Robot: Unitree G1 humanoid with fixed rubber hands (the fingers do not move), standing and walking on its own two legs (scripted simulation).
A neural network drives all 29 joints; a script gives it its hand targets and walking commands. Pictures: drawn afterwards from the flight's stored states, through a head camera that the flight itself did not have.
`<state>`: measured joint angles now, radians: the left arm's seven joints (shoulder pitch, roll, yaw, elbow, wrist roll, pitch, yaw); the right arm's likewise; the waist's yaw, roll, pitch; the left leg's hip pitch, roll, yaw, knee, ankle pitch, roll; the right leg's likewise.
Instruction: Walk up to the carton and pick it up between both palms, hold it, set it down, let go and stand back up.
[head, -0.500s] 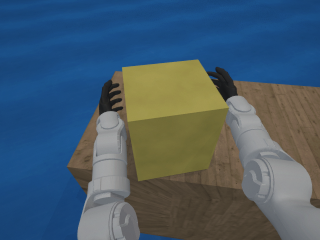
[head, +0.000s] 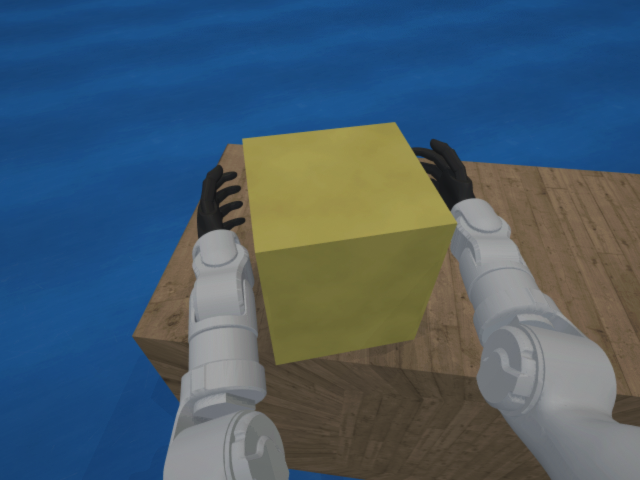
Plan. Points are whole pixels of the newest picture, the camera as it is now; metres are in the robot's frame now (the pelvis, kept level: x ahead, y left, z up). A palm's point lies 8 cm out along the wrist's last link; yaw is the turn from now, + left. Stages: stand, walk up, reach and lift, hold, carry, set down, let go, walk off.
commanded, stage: set down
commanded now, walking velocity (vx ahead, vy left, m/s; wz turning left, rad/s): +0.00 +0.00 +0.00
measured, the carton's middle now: (334, 246) +0.42 +0.04 +0.06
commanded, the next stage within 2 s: none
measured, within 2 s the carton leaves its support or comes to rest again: rests again in 0.90 s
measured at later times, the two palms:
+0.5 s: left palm (216, 232) +0.37 +0.18 +0.13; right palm (454, 200) +0.45 -0.11 +0.14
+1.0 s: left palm (227, 227) +0.39 +0.18 +0.12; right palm (454, 209) +0.47 -0.12 +0.10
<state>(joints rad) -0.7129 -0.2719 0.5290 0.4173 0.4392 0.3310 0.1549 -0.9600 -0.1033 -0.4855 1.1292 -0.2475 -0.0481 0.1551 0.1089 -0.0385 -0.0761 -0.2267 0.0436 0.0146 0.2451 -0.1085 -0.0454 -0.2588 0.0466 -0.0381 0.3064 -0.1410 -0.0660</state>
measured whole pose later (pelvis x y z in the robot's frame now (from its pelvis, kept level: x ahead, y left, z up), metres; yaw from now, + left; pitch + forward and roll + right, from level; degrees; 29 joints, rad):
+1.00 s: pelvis +0.00 +0.00 +0.00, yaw -2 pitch +11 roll +0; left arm -0.79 -0.09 0.21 0.64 0.09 0.29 0.32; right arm -1.01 -0.29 -0.06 1.23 0.14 0.02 0.07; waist 0.19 0.00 -0.10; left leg -0.38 0.08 0.05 0.35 -0.15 -0.05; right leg -0.38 0.07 -0.03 0.31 -0.12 -0.07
